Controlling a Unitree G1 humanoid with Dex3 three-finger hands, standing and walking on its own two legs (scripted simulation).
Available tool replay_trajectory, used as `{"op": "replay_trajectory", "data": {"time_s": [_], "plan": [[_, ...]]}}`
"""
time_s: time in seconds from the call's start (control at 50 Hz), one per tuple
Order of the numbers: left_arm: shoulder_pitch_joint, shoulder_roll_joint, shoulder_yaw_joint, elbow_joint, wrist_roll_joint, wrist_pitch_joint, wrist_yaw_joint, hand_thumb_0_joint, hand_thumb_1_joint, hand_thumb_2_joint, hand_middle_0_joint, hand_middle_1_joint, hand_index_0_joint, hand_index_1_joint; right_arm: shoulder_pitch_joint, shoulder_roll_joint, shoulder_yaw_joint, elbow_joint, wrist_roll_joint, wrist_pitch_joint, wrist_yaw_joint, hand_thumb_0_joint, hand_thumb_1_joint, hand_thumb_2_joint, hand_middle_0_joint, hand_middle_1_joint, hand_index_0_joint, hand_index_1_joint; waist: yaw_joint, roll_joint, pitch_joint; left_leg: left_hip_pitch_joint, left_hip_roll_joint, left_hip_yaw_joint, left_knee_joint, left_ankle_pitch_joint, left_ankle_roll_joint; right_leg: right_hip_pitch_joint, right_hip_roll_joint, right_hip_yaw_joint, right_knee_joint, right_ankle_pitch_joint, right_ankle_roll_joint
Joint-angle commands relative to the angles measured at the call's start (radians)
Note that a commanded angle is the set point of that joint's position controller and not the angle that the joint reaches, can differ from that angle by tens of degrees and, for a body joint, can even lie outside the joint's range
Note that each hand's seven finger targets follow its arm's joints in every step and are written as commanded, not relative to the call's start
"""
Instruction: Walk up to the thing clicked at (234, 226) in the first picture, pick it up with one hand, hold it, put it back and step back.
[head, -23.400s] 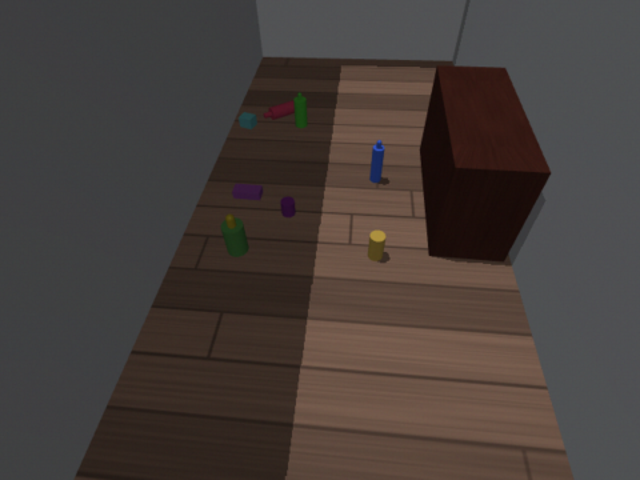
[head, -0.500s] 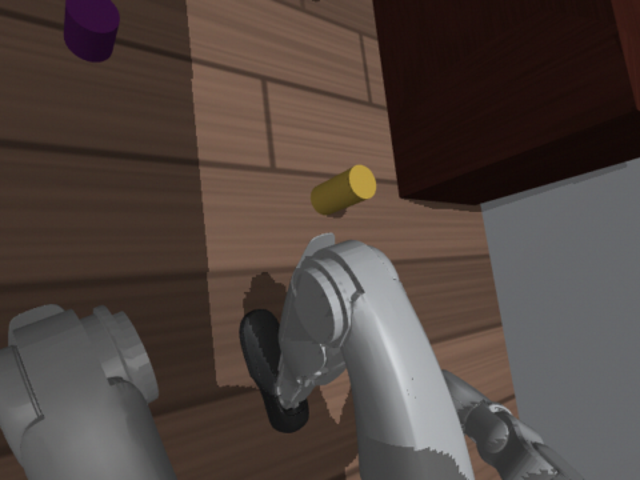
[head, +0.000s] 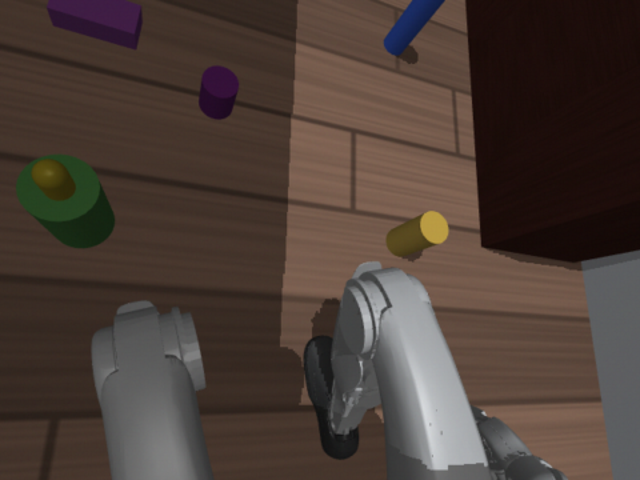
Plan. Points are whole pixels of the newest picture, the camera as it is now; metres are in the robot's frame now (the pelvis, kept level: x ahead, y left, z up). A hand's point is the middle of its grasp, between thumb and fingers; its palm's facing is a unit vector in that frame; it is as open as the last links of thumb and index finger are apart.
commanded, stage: home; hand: left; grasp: from the side
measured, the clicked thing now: (67, 199) +0.48 +0.27 -0.23
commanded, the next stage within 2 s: none
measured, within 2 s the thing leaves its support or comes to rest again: neither
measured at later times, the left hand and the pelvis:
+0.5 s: hand out of the picture +0.31 +0.32 +0.09, palm faces +0.25 -0.85 -0.46, open 17.0 cm; pelvis +0.03 -0.02 +0.19, yaw +8 degrees
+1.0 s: hand out of the picture +0.25 +0.23 +0.29, palm faces +0.27 -0.90 -0.33, open 17.3 cm; pelvis +0.09 -0.01 +0.36, yaw +10 degrees
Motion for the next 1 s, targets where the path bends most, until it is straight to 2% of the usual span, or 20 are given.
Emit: {"op": "replay_trajectory", "data": {"time_s": [0.0,0.06,0.12,0.22,0.24,0.28,0.32,0.42,0.46,0.48,0.54,0.62,0.64,0.68,0.7,0.74,0.82,0.86,0.96,0.98], "plan": [[-0.129,0.184,-0.041,-0.343,-0.027,0.053,0.038,0.0,-0.403,0.144,-0.07,-0.082,-0.069,-0.083,0.169,-0.279,-0.187,-0.02,0.037,0.006,-0.019,0.0,-0.896,-0.902,0.201,0.301,0.201,0.301,0.073,0.562,-0.796,0.618,0.024,0.117,-0.434,0.164,-0.019,0.26,0.035,-0.048,-0.196,0.118,-0.087],[0.01,0.032,-0.131,-0.436,-0.042,0.129,0.047,0.0,-0.467,0.107,-0.064,-0.072,-0.064,-0.073,0.179,-0.255,-0.243,-0.019,0.077,0.0,-0.027,0.0,-0.896,-0.902,0.201,0.301,0.201,0.301,0.102,0.503,-0.781,0.637,0.021,0.106,-0.521,0.09,-0.011,0.228,0.027,-0.03,-0.253,0.069,-0.092],[0.091,0.012,-0.143,-0.585,-0.058,0.191,0.069,0.0,-0.473,0.103,-0.063,-0.07,-0.062,-0.071,0.17,-0.236,-0.28,-0.045,0.114,0.0,-0.044,0.0,-0.895,-0.902,0.201,0.301,0.201,0.301,0.125,0.401,-0.783,0.627,0.017,0.105,-0.598,-0.009,0.007,0.291,0.027,-0.006,-0.341,0.007,-0.088],[0.253,-0.038,-0.163,-0.815,-0.087,0.275,0.109,0.0,-0.461,0.11,-0.065,-0.072,-0.064,-0.073,0.151,-0.189,-0.298,-0.092,0.15,-0.017,-0.085,0.0,-0.895,-0.902,0.201,0.301,0.201,0.301,0.158,0.298,-0.827,0.726,0.016,0.11,-0.71,0.006,0.019,0.454,0.021,0.028,-0.485,0.008,-0.082],[0.293,-0.084,-0.186,-0.808,-0.092,0.29,0.116,0.0,-0.451,0.115,-0.065,-0.073,-0.064,-0.074,0.14,-0.178,-0.298,-0.102,0.153,-0.023,-0.091,0.0,-0.895,-0.902,0.201,0.301,0.201,0.301,0.147,0.288,-0.817,0.743,0.016,0.11,-0.733,0.0,0.019,0.481,0.018,0.034,-0.508,0.004,-0.08],[0.316,-0.076,-0.178,-0.882,-0.099,0.311,0.136,0.0,-0.451,0.114,-0.063,-0.071,-0.062,-0.072,0.131,-0.163,-0.299,-0.112,0.16,-0.038,-0.112,0.0,-0.895,-0.902,0.201,0.301,0.201,0.301,0.161,0.279,-0.808,0.791,0.018,0.113,-0.785,-0.011,0.019,0.532,0.016,0.046,-0.567,-0.007,-0.078],[0.368,-0.098,-0.184,-0.926,-0.105,0.329,0.154,0.0,-0.46,0.109,-0.062,-0.069,-0.061,-0.07,0.134,-0.137,-0.297,-0.122,0.159,-0.053,-0.129,0.0,-0.895,-0.902,0.201,0.301,0.201,0.301,0.163,0.255,-0.831,0.821,0.013,0.148,-0.809,0.039,0.022,0.648,0.015,0.065,-0.637,0.018,-0.074],[0.535,-0.243,-0.255,-0.888,-0.123,0.379,0.181,0.0,-0.513,0.077,-0.055,-0.059,-0.054,-0.06,0.123,-0.107,-0.296,-0.127,0.163,-0.1,-0.164,0.0,-0.895,-0.902,0.201,0.301,0.201,0.301,0.166,0.241,-0.754,0.956,0.013,0.166,-0.914,0.128,0.017,0.77,0.01,0.08,-0.764,0.081,-0.074],[0.568,-0.258,-0.262,-0.921,-0.13,0.391,0.193,0.0,-0.518,0.075,-0.055,-0.059,-0.054,-0.06,0.124,-0.096,-0.298,-0.141,0.167,-0.112,-0.174,0.0,-0.895,-0.902,0.201,0.301,0.201,0.301,0.177,0.238,-0.748,1.001,0.01,0.177,-0.958,0.169,0.015,0.845,0.008,0.084,-0.82,0.111,-0.073],[0.612,-0.308,-0.294,-0.889,-0.133,0.403,0.195,0.0,-0.548,0.057,-0.051,-0.053,-0.05,-0.054,0.128,-0.092,-0.297,-0.141,0.168,-0.121,-0.178,0.0,-0.895,-0.902,0.201,0.302,0.201,0.302,0.169,0.221,-0.729,1.037,0.012,0.172,-0.984,0.196,0.013,0.871,0.008,0.083,-0.844,0.136,-0.074],[0.635,-0.31,-0.304,-0.973,-0.142,0.424,0.212,0.0,-0.523,0.072,-0.054,-0.057,-0.053,-0.058,0.139,-0.084,-0.294,-0.151,0.167,-0.146,-0.19,0.0,-0.895,-0.902,0.201,0.301,0.201,0.301,0.181,0.215,-0.741,1.133,0.014,0.183,-1.035,0.315,0.013,1.003,0.006,0.085,-0.91,0.252,-0.07],[0.779,-0.436,-0.383,-0.912,-0.157,0.471,0.228,0.0,-0.521,0.072,-0.054,-0.057,-0.053,-0.058,0.148,-0.058,-0.282,-0.146,0.168,-0.172,-0.203,0.0,-0.895,-0.902,0.201,0.301,0.201,0.301,0.172,0.163,-0.642,1.2,0.013,0.185,-1.14,0.337,0.013,1.131,0.007,0.085,-1.02,0.281,-0.065],[0.763,-0.395,-0.355,-0.996,-0.157,0.473,0.236,0.0,-0.53,0.068,-0.054,-0.057,-0.053,-0.058,0.158,-0.06,-0.288,-0.153,0.167,-0.179,-0.208,0.0,-0.895,-0.902,0.201,0.301,0.201,0.301,0.189,0.181,-0.677,1.239,0.014,0.189,-1.156,0.377,0.012,1.178,0.006,0.089,-1.037,0.318,-0.065],[0.832,-0.435,-0.394,-0.986,-0.161,0.497,0.246,0.0,-0.54,0.062,-0.052,-0.055,-0.051,-0.055,0.159,-0.051,-0.281,-0.162,0.169,-0.188,-0.216,0.0,-0.895,-0.902,0.201,0.301,0.201,0.301,0.185,0.174,-0.635,1.288,0.011,0.194,-1.214,0.369,0.01,1.236,0.006,0.089,-1.097,0.311,-0.064],[0.828,-0.423,-0.388,-1.053,-0.163,0.504,0.254,0.0,-0.537,0.064,-0.053,-0.055,-0.052,-0.056,0.149,-0.052,-0.281,-0.183,0.17,-0.196,-0.222,0.0,-0.895,-0.902,0.201,0.301,0.201,0.301,0.19,0.176,-0.646,1.315,0.01,0.196,-1.24,0.378,0.01,1.284,0.004,0.09,-1.125,0.324,-0.062],[0.907,-0.501,-0.441,-1.008,-0.17,0.53,0.259,0.0,-0.544,0.06,-0.052,-0.055,-0.052,-0.055,0.157,-0.041,-0.275,-0.164,0.17,-0.207,-0.231,0.0,-0.895,-0.902,0.201,0.301,0.201,0.301,0.184,0.174,-0.552,1.353,0.01,0.199,-1.297,0.365,0.006,1.299,0.007,0.086,-1.179,0.307,-0.063],[0.932,-0.474,-0.448,-1.165,-0.172,0.562,0.281,0.0,-0.533,0.066,-0.054,-0.057,-0.053,-0.058,0.167,-0.036,-0.272,-0.184,0.171,-0.227,-0.254,0.0,-0.895,-0.902,0.201,0.301,0.201,0.301,0.199,0.209,-0.524,1.479,0.011,0.199,-1.411,0.363,-0.001,1.4,0.009,0.08,-1.28,0.298,-0.062],[1.033,-0.556,-0.506,-1.147,-0.176,0.588,0.282,0.0,-0.533,0.066,-0.054,-0.057,-0.053,-0.058,0.166,-0.023,-0.264,-0.197,0.169,-0.237,-0.266,0.0,-0.895,-0.902,0.201,0.301,0.201,0.301,0.18,0.196,-0.459,1.514,0.009,0.197,-1.464,0.352,-0.002,1.435,0.016,0.069,-1.323,0.294,-0.06],[1.083,-0.545,-0.526,-1.338,-0.182,0.626,0.297,0.0,-0.516,0.077,-0.056,-0.061,-0.055,-0.061,0.165,-0.015,-0.257,-0.225,0.164,-0.261,-0.292,0.0,-0.895,-0.902,0.201,0.301,0.201,0.301,0.2,0.203,-0.396,1.607,0.011,0.192,-1.57,0.356,-0.007,1.519,0.023,0.05,-1.405,0.293,-0.06],[1.145,-0.572,-0.54,-1.328,-0.18,0.633,0.296,0.0,-0.52,0.074,-0.056,-0.06,-0.055,-0.061,0.169,-0.01,-0.257,-0.228,0.163,-0.266,-0.295,0.0,-0.895,-0.902,0.201,0.301,0.201,0.301,0.199,0.188,-0.381,1.618,0.011,0.189,-1.587,0.356,-0.007,1.535,0.027,0.046,-1.415,0.291,-0.06]]}}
